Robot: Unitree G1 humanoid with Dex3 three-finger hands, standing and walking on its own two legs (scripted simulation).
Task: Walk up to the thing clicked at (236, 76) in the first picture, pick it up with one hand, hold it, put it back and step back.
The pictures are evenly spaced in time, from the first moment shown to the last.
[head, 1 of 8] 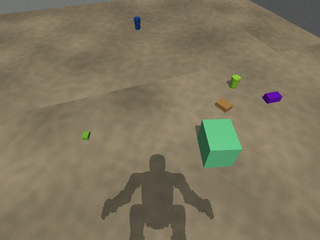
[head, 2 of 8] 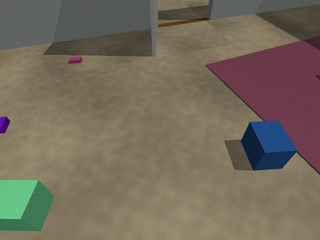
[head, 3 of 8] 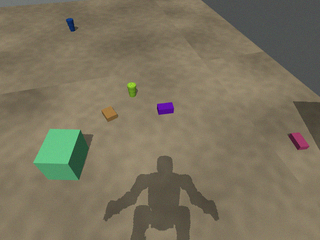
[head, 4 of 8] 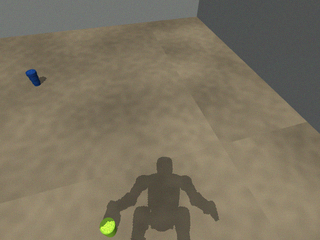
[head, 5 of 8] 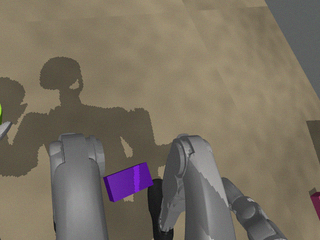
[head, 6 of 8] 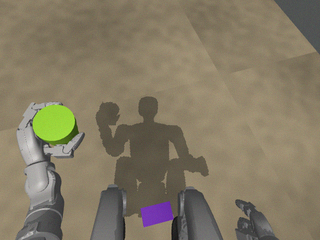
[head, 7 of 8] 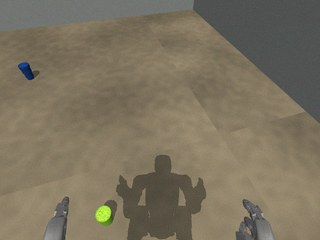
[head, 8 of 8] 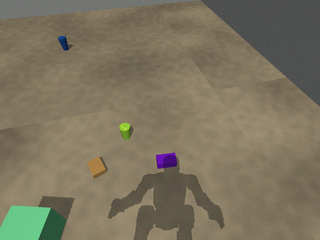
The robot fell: no
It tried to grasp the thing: yes
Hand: left
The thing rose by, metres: 0.73
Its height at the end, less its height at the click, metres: +0.00
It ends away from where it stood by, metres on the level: 0.02
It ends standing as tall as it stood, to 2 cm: yes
